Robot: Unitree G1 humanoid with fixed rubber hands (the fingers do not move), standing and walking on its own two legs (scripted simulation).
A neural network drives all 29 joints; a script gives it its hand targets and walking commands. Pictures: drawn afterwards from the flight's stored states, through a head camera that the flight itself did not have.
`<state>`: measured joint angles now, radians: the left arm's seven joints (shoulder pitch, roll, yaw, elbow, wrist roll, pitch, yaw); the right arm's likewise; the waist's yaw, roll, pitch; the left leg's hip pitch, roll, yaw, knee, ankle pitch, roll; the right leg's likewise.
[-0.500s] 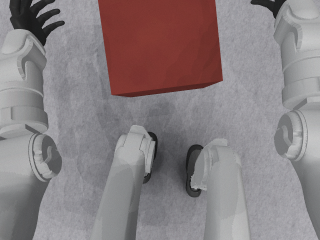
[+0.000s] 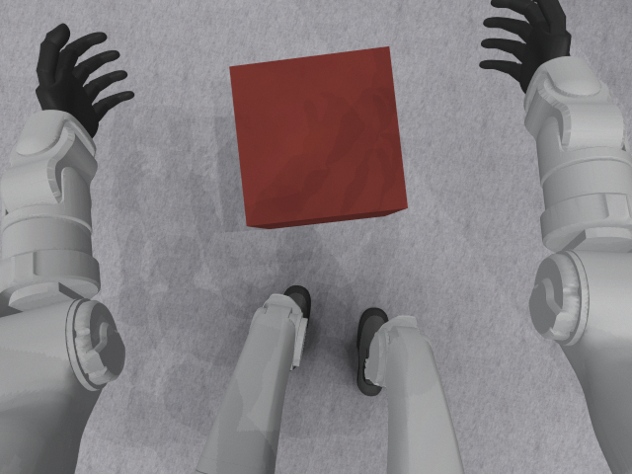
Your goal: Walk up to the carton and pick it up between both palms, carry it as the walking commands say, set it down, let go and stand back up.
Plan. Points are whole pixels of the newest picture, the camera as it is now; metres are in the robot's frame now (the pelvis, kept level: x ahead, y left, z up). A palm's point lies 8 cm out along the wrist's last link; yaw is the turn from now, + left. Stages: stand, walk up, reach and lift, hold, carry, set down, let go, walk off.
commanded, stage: set down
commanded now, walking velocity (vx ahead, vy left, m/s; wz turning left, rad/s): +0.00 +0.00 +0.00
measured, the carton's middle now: (319, 153) +0.53 +0.08 -0.48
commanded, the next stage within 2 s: let go in 0.22 s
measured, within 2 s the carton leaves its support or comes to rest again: neither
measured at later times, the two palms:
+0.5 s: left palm (52, 141) +0.41 +0.30 -0.02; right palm (585, 123) +0.49 -0.17 -0.03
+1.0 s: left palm out of the picture +0.26 +0.24 +0.08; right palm out of the picture +0.32 -0.21 +0.07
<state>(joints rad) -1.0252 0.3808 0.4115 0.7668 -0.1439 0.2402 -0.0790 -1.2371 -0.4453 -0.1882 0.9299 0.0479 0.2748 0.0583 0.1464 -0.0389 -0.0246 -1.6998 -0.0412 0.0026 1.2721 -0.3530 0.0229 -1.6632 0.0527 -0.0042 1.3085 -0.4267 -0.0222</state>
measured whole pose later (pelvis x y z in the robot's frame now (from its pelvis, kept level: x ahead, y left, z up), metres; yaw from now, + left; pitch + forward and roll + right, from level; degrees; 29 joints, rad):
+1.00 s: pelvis +0.09 +0.00 +0.15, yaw +1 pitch +10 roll +0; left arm 0.15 0.19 0.05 0.44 -0.01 0.03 -0.08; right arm 0.03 -0.19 -0.10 0.53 -0.02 0.02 0.00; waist 0.06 0.02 0.01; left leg -0.47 -0.05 -0.03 0.56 -0.26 0.03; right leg -0.42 0.05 0.02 0.56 -0.31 -0.03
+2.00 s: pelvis +0.11 +0.01 +0.16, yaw -1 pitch +0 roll +0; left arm 0.20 0.36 0.03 0.71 0.04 0.01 0.02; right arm 0.16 -0.35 -0.04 0.77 -0.04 0.00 -0.02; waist 0.00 -0.05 -0.01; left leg -0.18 -0.05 0.00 0.46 -0.27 0.05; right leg -0.13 0.03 0.05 0.45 -0.31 -0.01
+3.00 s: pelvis +0.09 +0.02 +0.17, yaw +0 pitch -2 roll +0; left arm 0.15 0.39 0.00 0.98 0.02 -0.01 0.02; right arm 0.12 -0.37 -0.02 1.03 -0.02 -0.01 -0.01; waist 0.00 -0.03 0.01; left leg -0.11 -0.06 -0.01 0.33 -0.18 0.05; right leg -0.06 0.01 0.04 0.31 -0.21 0.00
